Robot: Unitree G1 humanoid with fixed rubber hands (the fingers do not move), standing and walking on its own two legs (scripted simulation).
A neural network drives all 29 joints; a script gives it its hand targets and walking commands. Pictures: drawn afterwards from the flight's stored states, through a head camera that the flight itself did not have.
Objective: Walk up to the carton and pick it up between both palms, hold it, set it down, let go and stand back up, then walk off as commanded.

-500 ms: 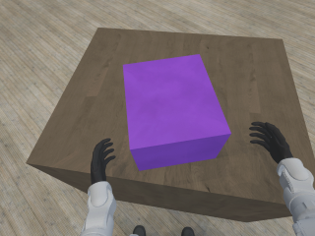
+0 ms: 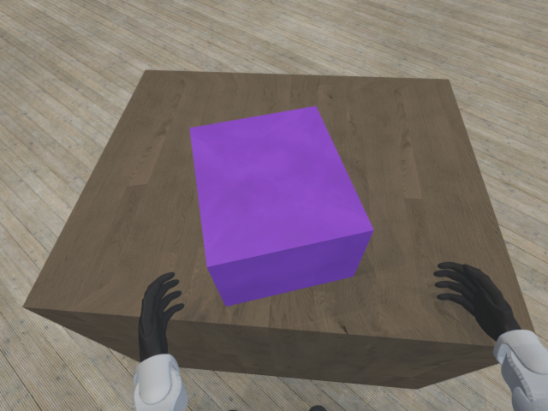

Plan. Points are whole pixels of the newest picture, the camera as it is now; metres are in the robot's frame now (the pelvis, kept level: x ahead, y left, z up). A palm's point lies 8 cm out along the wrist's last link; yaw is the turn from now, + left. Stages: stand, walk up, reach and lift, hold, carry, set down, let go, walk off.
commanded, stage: set down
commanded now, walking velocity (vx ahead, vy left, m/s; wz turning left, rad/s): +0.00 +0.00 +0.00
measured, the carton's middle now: (272, 203) +0.48 +0.03 -0.05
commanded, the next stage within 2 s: none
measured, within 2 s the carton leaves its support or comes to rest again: neither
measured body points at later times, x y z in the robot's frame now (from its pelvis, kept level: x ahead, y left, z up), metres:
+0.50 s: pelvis +0.02 +0.00 +0.00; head +0.06 +0.01 +0.45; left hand +0.24 +0.20 -0.03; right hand +0.27 -0.27 -0.02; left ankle +0.03 +0.17 -0.74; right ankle +0.04 -0.09 -0.74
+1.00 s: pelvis +0.03 +0.01 +0.01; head +0.03 +0.02 +0.46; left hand +0.22 +0.21 -0.03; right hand +0.25 -0.26 -0.04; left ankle +0.03 +0.17 -0.74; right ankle +0.04 -0.09 -0.74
